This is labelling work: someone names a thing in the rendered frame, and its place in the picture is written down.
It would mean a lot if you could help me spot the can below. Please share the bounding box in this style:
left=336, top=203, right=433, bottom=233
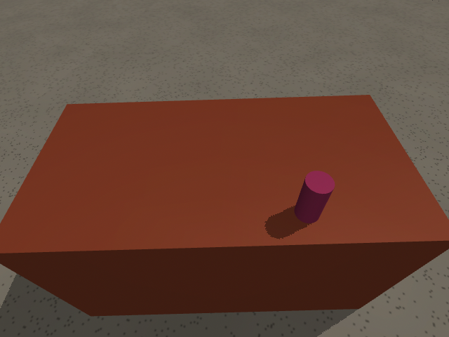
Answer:
left=295, top=171, right=335, bottom=223

